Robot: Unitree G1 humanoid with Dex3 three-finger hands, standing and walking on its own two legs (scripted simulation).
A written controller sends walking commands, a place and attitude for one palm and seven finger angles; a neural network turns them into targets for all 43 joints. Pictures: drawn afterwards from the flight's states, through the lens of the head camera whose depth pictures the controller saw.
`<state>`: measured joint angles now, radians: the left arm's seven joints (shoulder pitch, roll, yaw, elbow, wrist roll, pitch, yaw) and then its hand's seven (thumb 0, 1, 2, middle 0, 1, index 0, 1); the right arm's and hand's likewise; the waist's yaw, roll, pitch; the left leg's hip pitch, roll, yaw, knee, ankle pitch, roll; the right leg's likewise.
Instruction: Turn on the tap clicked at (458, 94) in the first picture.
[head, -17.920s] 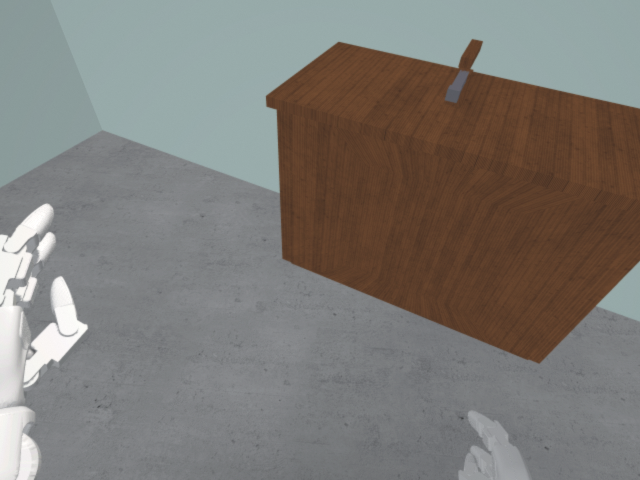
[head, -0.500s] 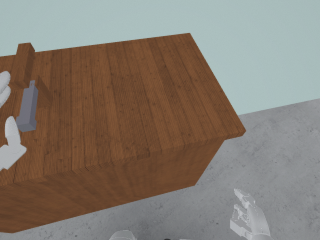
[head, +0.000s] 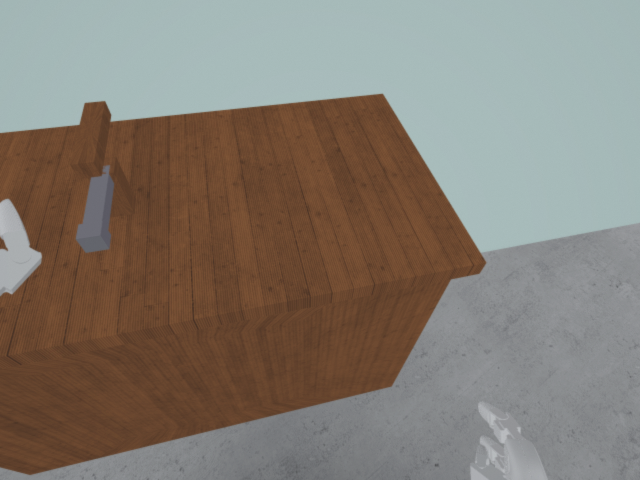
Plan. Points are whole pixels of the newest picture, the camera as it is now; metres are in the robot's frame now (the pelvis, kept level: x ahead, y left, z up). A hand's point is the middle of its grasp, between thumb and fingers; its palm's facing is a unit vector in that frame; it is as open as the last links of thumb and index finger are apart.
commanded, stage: come to a stop and stand still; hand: left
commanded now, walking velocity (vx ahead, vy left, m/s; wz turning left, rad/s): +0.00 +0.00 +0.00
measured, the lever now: (94, 236) +0.35 +0.33 +0.08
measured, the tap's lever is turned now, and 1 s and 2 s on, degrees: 0 0 0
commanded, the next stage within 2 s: look again from close up in 1.48 s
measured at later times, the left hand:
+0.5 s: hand (0, 275) +0.23 +0.32 +0.18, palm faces +0.41 -0.86 -0.30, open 7.4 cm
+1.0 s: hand (2, 283) +0.23 +0.32 +0.16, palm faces +0.40 -0.84 -0.38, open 7.4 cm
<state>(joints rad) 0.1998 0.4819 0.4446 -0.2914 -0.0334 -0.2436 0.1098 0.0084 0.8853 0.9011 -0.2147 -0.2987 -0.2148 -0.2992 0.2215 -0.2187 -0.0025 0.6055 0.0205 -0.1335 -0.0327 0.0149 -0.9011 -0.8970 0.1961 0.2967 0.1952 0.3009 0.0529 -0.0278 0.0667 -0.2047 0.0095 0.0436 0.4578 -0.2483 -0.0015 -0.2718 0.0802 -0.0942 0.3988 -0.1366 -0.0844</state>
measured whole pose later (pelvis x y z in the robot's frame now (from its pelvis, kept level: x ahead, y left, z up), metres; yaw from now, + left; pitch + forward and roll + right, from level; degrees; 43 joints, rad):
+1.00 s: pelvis +0.02 +0.07 +0.00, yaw +1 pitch -2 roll -2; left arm 0.43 0.38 0.38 -0.48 -0.05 -0.22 0.10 0.01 0.89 0.90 -0.21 -0.30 -0.21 -0.30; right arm 0.20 -0.18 0.02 0.56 0.01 -0.10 0.00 0.02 -0.90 -0.90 0.20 0.30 0.20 0.30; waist 0.02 -0.02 0.08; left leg -0.15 -0.06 0.05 0.49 -0.31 0.07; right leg -0.22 0.01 -0.07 0.44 -0.19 -0.02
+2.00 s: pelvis +0.02 +0.05 +0.00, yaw +2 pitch -1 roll -1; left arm 0.39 0.40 0.32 -0.49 -0.05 -0.19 0.11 0.01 0.89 0.90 -0.21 -0.30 -0.21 -0.30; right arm 0.22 -0.22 0.04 0.54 0.03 -0.11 -0.05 0.02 -0.90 -0.90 0.20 0.30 0.20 0.30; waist 0.03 -0.02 0.07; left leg -0.17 -0.05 0.03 0.46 -0.28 0.07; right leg -0.22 0.04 -0.08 0.41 -0.19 -0.02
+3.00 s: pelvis +0.02 -0.02 -0.02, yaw +6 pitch +1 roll +0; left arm 0.44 0.33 0.35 -0.43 -0.23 0.10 0.08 0.01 0.90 0.90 -0.20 -0.30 -0.21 -0.30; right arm 0.16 -0.29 -0.01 0.69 0.06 -0.15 -0.09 0.02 -0.90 -0.90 0.20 0.30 0.19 0.30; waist 0.07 0.06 -0.05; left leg -0.34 -0.01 -0.06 0.71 -0.40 -0.02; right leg -0.38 0.07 -0.16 0.67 -0.33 -0.11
